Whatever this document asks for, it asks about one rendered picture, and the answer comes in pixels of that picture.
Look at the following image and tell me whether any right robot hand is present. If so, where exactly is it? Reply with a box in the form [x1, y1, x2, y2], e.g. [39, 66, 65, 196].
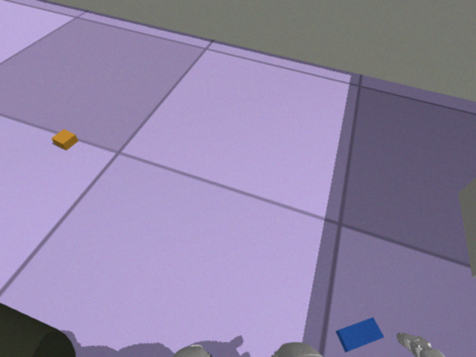
[396, 332, 445, 357]

